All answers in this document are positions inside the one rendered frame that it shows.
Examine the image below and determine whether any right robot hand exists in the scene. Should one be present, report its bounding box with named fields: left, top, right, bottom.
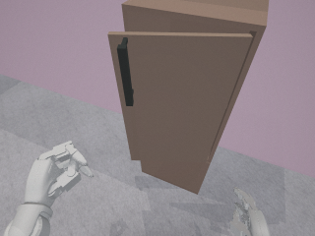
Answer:
left=229, top=187, right=271, bottom=236

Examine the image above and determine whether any handle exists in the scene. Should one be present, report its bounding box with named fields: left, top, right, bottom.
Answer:
left=117, top=37, right=134, bottom=106

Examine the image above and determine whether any cupboard door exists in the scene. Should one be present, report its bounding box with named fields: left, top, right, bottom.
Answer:
left=107, top=31, right=253, bottom=162

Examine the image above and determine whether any left robot hand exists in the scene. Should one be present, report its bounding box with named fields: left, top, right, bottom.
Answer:
left=24, top=141, right=94, bottom=207

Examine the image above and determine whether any robot left forearm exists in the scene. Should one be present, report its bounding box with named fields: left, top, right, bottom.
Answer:
left=3, top=202, right=53, bottom=236

